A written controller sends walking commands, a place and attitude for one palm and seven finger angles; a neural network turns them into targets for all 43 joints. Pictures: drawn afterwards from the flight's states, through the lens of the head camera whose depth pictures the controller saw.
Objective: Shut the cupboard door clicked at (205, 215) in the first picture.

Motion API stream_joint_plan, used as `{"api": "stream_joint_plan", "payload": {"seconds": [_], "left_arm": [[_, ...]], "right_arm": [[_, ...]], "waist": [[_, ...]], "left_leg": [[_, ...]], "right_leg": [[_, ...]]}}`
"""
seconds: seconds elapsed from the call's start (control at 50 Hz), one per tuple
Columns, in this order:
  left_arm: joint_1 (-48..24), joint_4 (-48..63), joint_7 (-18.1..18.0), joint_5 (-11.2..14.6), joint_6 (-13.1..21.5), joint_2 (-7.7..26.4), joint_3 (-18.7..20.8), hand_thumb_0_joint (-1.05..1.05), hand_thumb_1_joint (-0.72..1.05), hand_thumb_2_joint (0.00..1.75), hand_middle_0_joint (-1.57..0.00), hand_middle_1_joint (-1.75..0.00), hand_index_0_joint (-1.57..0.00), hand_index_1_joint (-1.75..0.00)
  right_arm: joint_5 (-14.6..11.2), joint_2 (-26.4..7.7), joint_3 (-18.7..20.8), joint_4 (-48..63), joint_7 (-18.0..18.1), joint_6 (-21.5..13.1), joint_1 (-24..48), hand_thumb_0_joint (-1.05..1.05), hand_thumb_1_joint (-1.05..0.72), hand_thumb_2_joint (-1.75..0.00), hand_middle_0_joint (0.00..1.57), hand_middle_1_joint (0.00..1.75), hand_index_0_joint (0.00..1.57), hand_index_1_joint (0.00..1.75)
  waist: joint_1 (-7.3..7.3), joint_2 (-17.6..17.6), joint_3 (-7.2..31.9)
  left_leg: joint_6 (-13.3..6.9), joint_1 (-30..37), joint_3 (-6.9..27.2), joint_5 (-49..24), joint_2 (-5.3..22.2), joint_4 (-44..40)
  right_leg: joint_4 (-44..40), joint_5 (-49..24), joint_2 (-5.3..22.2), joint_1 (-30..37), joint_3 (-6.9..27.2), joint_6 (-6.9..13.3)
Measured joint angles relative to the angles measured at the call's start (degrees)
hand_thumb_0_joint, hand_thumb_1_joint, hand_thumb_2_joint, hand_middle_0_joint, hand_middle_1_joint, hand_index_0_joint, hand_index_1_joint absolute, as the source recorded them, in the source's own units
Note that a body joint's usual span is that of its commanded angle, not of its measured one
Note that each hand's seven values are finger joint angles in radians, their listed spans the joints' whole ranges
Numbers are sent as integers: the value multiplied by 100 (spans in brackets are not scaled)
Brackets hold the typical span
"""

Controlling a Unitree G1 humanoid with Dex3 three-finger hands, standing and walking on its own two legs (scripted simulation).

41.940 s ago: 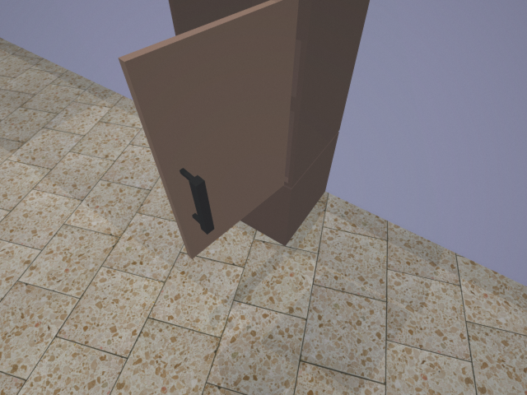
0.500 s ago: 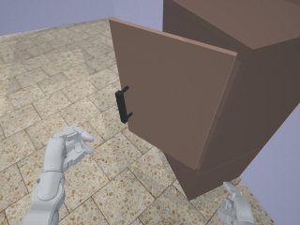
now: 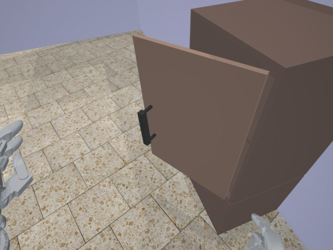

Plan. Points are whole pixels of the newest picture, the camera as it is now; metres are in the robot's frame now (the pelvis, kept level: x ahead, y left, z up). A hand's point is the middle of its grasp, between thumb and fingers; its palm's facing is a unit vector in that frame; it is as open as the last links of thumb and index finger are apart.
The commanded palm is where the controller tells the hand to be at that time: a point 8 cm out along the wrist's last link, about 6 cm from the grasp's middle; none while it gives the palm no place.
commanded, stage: draw the hand back to the body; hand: left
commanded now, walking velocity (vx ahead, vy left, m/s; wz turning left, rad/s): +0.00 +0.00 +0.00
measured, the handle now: (148, 125) +0.59 +0.16 -0.10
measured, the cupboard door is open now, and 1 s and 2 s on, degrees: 32 32 32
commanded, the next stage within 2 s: step back with the hand held close in 0.28 s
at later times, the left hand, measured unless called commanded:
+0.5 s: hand (34, 179) +0.18 +0.26 +0.17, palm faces +0.47 -0.77 -0.44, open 7.4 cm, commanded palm +0.13 +0.30 +0.18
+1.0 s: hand (4, 215) +0.12 +0.28 +0.16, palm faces +0.45 -0.76 -0.47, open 7.4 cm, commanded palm +0.06 +0.31 +0.18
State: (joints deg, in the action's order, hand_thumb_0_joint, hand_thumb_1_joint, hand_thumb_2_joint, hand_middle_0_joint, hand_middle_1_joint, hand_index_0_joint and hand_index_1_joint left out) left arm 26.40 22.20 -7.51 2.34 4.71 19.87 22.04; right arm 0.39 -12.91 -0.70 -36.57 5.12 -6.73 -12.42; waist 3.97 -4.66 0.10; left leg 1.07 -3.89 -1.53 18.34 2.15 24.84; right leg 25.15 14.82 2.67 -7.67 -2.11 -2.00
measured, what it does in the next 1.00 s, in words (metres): shifts its weight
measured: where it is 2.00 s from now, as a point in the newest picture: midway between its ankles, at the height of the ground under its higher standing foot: outside the picture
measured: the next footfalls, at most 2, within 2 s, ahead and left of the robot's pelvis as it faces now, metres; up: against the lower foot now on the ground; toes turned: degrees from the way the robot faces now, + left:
right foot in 1.92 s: -0.18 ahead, -0.14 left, +0.00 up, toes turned +11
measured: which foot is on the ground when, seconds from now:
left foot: down 0.00-1.00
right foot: down 0.00-1.00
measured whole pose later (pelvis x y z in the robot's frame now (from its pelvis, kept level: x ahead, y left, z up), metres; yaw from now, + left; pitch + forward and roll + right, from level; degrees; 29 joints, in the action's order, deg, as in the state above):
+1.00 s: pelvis -0.08 +0.01 -0.01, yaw -1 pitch +0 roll +0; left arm 29.5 25.4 -8.5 1.3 11.6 22.8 25.4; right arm -0.6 -12.9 -0.4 -31.6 5.7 -2.6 -12.1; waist 0.2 -0.1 -0.1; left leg -1.0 -19.2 -3.0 16.8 1.4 36.1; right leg 32.9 10.5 3.5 -22.0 0.1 -3.0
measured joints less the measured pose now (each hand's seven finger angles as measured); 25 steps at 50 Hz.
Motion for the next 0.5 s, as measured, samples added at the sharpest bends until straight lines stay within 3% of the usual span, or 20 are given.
{"api": "stream_joint_plan", "payload": {"seconds": [0.22,0.42,0.5], "left_arm": [[-53,-116,40,-43,50,-138,-232,1,89,90,-22,-31,-23,-32],[-74,-124,44,-32,168,-74,-116,1,89,90,-21,-30,-22,-30],[-66,-141,77,-31,393,-60,71,1,88,90,-21,-30,-22,-30]], "right_arm": [[11,2,35,-73,50,-126,8,1,-90,-90,21,30,20,30],[3,46,24,-63,38,-195,25,1,-90,-90,21,30,20,30],[3,-40,2,48,-7,-12,119,1,-90,-90,21,30,20,30]], "waist": [[-69,94,-50],[-90,92,-85],[-184,34,-11]], "left_leg": [[12,15,-54,-85,8,-39],[31,31,-83,-121,46,-48],[12,-362,-56,-69,86,189]], "right_leg": [[28,-67,-14,-41,56,23],[-13,-133,-55,-27,83,45],[-4,-199,-90,-308,61,40]]}}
